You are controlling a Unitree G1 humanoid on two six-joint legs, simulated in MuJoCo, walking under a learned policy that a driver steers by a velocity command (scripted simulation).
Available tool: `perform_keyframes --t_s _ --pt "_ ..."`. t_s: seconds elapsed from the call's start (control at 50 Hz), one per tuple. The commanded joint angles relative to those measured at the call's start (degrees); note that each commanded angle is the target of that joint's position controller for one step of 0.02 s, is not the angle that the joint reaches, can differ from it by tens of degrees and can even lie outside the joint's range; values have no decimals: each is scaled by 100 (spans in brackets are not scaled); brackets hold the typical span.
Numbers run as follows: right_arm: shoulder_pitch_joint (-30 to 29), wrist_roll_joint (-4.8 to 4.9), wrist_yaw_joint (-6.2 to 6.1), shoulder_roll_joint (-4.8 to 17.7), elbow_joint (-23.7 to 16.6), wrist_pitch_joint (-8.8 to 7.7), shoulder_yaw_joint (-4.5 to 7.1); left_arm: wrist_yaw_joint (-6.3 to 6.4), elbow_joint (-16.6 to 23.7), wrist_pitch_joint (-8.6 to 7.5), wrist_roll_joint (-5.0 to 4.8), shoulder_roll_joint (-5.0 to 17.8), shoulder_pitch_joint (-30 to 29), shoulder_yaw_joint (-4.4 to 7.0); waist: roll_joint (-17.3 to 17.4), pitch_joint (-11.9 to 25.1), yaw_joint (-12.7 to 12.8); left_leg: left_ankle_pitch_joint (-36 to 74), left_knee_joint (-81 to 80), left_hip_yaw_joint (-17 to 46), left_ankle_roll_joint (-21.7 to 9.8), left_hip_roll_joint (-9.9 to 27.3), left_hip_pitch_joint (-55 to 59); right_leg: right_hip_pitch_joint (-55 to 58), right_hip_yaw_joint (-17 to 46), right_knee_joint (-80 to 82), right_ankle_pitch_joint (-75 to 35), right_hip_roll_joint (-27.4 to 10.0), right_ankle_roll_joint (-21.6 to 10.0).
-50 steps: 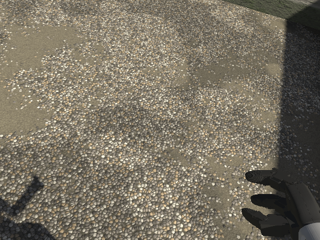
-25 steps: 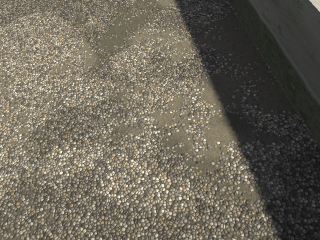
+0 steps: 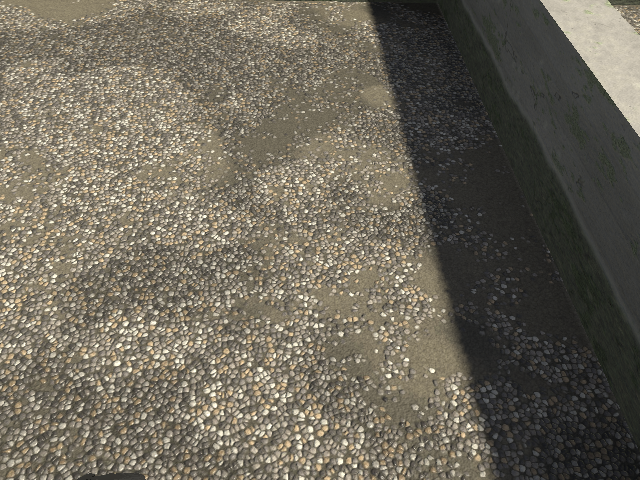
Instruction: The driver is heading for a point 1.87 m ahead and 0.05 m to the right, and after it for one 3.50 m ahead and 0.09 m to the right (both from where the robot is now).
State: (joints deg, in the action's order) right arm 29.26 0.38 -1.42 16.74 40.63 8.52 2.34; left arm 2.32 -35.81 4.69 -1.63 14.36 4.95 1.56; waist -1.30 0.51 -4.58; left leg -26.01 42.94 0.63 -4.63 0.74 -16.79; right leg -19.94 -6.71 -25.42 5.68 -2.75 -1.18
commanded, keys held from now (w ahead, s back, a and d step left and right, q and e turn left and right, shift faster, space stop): q+shift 0.18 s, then e+shift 0.60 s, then w+e+shift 0.12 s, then w+q+shift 0.10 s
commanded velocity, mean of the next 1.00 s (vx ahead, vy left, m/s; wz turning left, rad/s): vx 0.08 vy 0.00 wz -0.19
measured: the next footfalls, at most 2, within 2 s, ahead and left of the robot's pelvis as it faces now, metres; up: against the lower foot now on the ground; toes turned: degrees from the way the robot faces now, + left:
left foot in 0.02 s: +0.03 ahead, +0.12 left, +0.00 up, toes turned -1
right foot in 0.68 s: +0.00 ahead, -0.11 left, +0.00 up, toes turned +2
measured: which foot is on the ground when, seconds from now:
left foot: up 0.00-0.00, down 0.02-0.70, up 0.72-1.00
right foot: down 0.00-0.02, up 0.04-0.66, down 0.68-1.00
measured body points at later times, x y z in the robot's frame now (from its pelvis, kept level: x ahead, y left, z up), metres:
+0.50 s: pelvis -0.02 +0.05 +0.01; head -0.02 +0.08 +0.46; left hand +0.03 +0.33 -0.12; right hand +0.20 -0.15 -0.05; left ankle -0.01 +0.12 -0.73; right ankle -0.02 -0.12 -0.70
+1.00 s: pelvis -0.03 +0.01 +0.01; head +0.00 -0.01 +0.45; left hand +0.21 +0.21 -0.06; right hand +0.08 -0.30 -0.08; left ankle +0.01 +0.14 -0.72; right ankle -0.04 -0.10 -0.73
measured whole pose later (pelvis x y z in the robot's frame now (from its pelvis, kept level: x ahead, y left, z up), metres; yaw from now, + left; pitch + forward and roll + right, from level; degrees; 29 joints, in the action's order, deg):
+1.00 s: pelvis -0.03 +0.01 +0.01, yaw -17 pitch +1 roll +1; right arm 6.0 -1.7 1.0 17.4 34.4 0.2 2.3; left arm 3.2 -27.4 5.0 -1.0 16.6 11.7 -0.3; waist 1.1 -2.9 0.4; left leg -13.0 34.0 3.8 3.3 -2.0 -17.8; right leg -17.1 13.9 -29.0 12.5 6.4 -0.9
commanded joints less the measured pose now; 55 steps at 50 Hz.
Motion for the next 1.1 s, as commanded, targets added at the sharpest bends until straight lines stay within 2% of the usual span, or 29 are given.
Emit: perform_keyframes --t_s 0.02,0.04,0.06,0.08,0.12,0.14,0.16,0.22,0.26,0.32,0.42,0.46,0.52,0.6,0.66,0.68,0.7,0.72,0.74,0.78,0.82,0.84,0.9,0.94,1.0,1.04,1.06,1.08,1.1 --pt "1295 -203 87 196 27 -84 44 -56 136 -62 -177 647 -543 345 787 -231 -206 303 -2494 1190 -762 473 705 -685 221 -1370 2546 -330 62" --pt "1126 -367 47 815 -321 -138 100 -122 294 -69 -12 382 -890 275 1683 -573 -74 76 -2993 3441 -1272 1399 226 -1975 541 -3460 2640 483 497" --pt "463 -503 -6 1756 -659 -361 386 -71 467 -182 -66 505 -1114 314 1792 -859 21 -1600 -3969 4687 -1699 1740 -958 -2358 1308 -4106 2879 865 449" --pt "-418 -350 -145 1859 -900 -471 432 6 460 -240 -47 801 -1048 389 1520 -1143 309 -1763 -3897 3986 -1324 1406 -1106 -2348 1430 -4672 2230 724 453" --pt "-1064 -57 -243 1351 -1029 -402 271 118 267 -182 313 710 -681 404 992 -703 552 -479 -3299 2793 -674 830 -1028 -1771 1282 -5122 1289 627 439" --pt "-1107 61 -267 1253 -1053 -390 210 128 238 -180 348 928 -528 478 977 -587 591 -193 -3088 2619 -518 725 -643 -1889 1420 -4891 1145 616 435" --pt "-887 97 -266 994 -1049 -366 133 111 231 -180 302 872 -552 456 976 -336 448 68 -2991 2598 -512 699 -203 -1899 1390 -4848 980 667 451" --pt "-670 76 -256 729 -1152 -402 0 102 2 -96 117 766 -369 360 970 43 346 499 -2844 2488 -429 793 825 -1938 1388 -4341 889 669 454" --pt "-809 64 -220 407 -1191 -458 -156 127 -165 -23 123 648 -88 265 1097 225 384 755 -2772 2219 -293 687 1053 -1460 1408 -3539 914 485 508" --pt "-851 -32 -132 76 -1025 -531 -273 1 -364 -20 125 425 -14 97 1248 279 217 1185 -2622 1909 -14 593 1259 -727 1398 -1991 1088 236 526" --pt "-1344 -137 -176 902 -1028 -411 72 -148 -259 -181 -72 1019 32 143 1197 107 6 2951 -2302 2105 -199 1051 1412 -790 1220 -1668 1652 300 316" --pt "-1623 -102 -146 768 -1093 -363 79 -99 -386 -168 -63 978 490 133 980 152 157 3685 -2156 2045 -412 1296 1316 -688 1257 -1907 1930 174 277" --pt "-1958 -174 -104 541 -1100 -336 53 -12 -248 -106 85 876 761 102 732 242 312 4161 -2106 1676 -762 1352 1185 -491 1135 -1969 2107 74 246" --pt "-2271 -125 10 410 -1062 -290 91 -12 19 34 109 795 997 86 678 489 419 4609 -1979 1235 -972 1396 1396 -308 862 -1526 1879 61 131" --pt "-2518 -71 19 488 -958 -200 156 -110 161 72 146 748 1368 82 613 633 660 3735 -1688 796 -674 1205 1127 419 748 -338 943 139 -161" --pt "-2540 3 23 501 -886 -261 174 -99 193 100 221 811 1560 98 342 509 760 2682 -1328 544 -297 884 731 730 1136 149 401 56 -422" --pt "-2725 -36 39 369 -926 -370 150 -63 241 141 287 1167 1905 170 -673 414 821 1297 -107 -130 239 143 -223 1298 2375 601 -690 -755 -943" --pt "-3147 -123 48 338 -1304 -533 132 -79 337 114 236 1955 1874 404 -1720 -85 963 -504 720 -167 661 -789 -1836 1378 4322 974 -737 -1487 -1791" --pt "-3232 -90 12 557 -1227 -673 215 27 469 20 205 1940 1644 412 -1245 -158 893 -716 2010 586 703 -725 -2164 1202 4313 1134 -359 -1584 -1859" --pt "-2692 -73 -12 698 -858 -667 334 189 683 -106 72 1568 931 331 -550 13 496 -68 2585 816 750 -555 -1834 985 3334 846 -775 -1088 -1300" --pt "-2705 -264 -48 566 -903 -597 309 300 843 -41 -98 1312 755 201 -404 285 460 623 2103 722 774 -516 -1516 1035 3057 883 391 -685 -1058" --pt "-2793 -289 -1 311 -980 -604 218 274 921 -31 -57 1066 794 125 -495 255 515 814 1901 508 809 -611 -1444 944 3008 898 958 -476 -1011" --pt "-2950 -256 123 135 -1131 -786 101 213 1130 -45 -51 1024 730 108 -796 154 559 964 25 388 833 -612 -882 826 3076 699 1388 -91 -791" --pt "-2844 -270 223 110 -1146 -914 -18 139 1322 -63 90 782 532 -22 -1086 419 634 1010 -780 347 863 -321 -320 953 3215 576 1308 -275 -732" --pt "-2602 -128 339 217 -1169 -1074 -121 -5 1481 -90 90 687 156 -140 -1038 578 573 1729 -1548 42 714 -118 451 681 3369 468 1632 -310 -635" --pt "-2516 -269 258 396 -1209 -1125 -226 -20 1551 -140 209 493 130 -302 -369 916 662 2299 -1443 359 422 352 1159 645 2971 -11 1274 -123 -351" --pt "-2700 -281 270 530 -1270 -1113 -273 -56 1579 -220 229 385 197 -369 312 940 834 2281 -1464 791 127 487 1215 556 2343 -326 1162 165 -151" --pt "-2888 -240 269 672 -1383 -1077 -289 -103 1612 -329 252 505 -8 -374 803 593 798 1336 -1963 1368 -178 596 782 468 1783 -514 879 342 100" --pt "-3026 -177 260 733 -1489 -1008 -314 -112 1679 -430 269 620 -285 -360 810 206 736 766 -2315 1720 -321 656 384 443 1480 -554 572 369 249"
